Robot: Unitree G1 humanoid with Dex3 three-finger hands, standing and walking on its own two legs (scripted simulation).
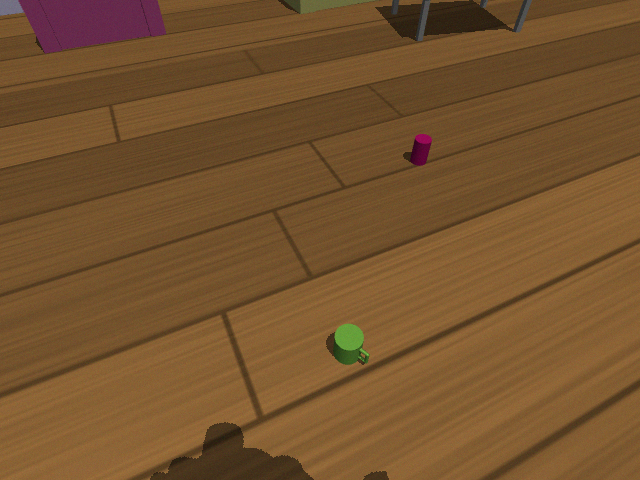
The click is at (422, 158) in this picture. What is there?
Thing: squat round
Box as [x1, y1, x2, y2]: [410, 134, 431, 165]
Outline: 425,134 418,134 415,137 410,158 411,162 414,164 421,165 425,163 431,138
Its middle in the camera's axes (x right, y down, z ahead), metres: +0.51 -0.46 +1.99
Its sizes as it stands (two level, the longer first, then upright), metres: 0.083 0.083 0.133
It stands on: the floor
